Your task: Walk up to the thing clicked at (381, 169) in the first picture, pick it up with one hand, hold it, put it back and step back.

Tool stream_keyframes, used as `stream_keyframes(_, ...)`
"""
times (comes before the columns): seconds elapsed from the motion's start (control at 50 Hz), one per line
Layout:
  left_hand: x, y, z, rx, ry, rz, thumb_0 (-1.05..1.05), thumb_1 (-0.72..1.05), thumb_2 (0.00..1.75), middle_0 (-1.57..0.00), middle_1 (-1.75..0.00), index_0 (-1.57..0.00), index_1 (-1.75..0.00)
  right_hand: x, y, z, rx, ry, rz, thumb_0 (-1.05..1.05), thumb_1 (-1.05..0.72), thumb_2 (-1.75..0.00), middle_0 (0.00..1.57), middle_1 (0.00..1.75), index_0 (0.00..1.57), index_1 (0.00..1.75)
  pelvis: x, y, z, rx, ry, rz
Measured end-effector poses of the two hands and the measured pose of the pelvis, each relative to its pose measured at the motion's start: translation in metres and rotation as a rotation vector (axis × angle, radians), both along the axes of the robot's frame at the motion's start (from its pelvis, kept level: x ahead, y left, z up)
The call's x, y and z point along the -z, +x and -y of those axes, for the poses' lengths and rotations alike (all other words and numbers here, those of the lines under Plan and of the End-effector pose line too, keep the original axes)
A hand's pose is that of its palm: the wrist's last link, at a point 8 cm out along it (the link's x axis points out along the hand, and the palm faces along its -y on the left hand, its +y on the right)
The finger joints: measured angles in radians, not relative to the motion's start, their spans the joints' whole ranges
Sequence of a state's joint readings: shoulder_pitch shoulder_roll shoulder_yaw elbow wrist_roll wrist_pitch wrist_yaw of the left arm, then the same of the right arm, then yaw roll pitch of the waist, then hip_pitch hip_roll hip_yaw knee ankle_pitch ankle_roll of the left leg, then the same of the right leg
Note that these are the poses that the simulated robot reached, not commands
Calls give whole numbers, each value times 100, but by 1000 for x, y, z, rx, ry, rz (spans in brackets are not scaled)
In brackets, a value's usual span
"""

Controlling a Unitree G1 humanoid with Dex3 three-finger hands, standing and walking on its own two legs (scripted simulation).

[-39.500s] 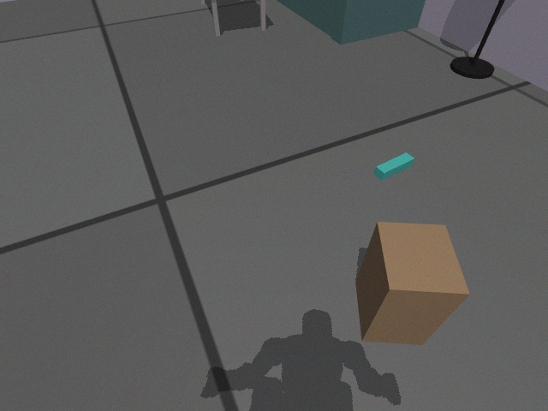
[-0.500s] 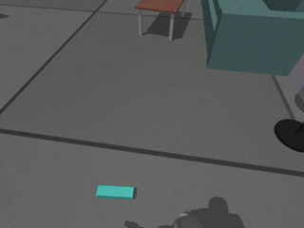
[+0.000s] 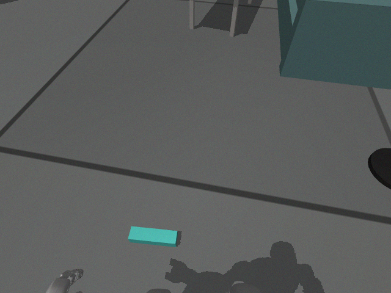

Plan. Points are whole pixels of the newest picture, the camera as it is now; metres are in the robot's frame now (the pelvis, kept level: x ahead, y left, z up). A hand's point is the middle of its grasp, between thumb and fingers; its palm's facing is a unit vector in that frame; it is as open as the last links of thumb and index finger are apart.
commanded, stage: walk up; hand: left
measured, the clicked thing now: (153, 236) +0.44 +0.23 -0.72
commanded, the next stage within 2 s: none
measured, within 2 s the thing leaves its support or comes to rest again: neither
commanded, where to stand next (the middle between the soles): +0.06 +0.00 m, yaw -1 degrees
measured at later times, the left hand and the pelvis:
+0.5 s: hand out of the picture +0.10 +0.24 -0.13, palm faces -0.01 -0.95 -0.31, open 7.4 cm; pelvis +0.02 -0.01 +0.02, yaw +0 degrees
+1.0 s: hand out of the picture +0.11 +0.25 -0.14, palm faces -0.03 -0.93 -0.37, open 7.3 cm; pelvis -0.02 -0.02 +0.00, yaw -1 degrees
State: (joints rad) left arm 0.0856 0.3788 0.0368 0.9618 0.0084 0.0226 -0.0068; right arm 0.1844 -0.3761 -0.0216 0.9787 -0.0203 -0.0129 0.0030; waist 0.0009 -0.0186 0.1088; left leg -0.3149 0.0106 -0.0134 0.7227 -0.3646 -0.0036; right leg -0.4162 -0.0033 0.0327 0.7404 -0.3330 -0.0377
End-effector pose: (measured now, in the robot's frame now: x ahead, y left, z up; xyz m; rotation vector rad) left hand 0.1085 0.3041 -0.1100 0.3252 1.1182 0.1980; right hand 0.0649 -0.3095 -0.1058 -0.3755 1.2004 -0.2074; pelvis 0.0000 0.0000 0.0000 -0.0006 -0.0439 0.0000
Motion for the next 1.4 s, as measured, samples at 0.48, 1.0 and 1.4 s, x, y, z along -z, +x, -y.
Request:
stream_keyframes(0.48,-12,-22,19,-39,-39,-118,0,91,90,-20,-30,-20,-30,-16,34,8,-11,20,18,1,-90,-90,20,30,20,30,-23,16,11,1,7,-14)
stream_keyframes(1.0,-7,-3,10,0,24,-58,0,91,90,-20,-30,-20,-30,-7,12,39,30,-47,30,1,-90,-90,21,30,20,30,-3,-22,24,18,26,-8)
stream_keyframes(1.4,-53,-162,25,-150,137,-206,0,90,90,-21,-30,-21,-30,-1,-27,63,-27,53,-91,1,-90,-90,20,30,20,30,-23,-16,46,-15,10,4)
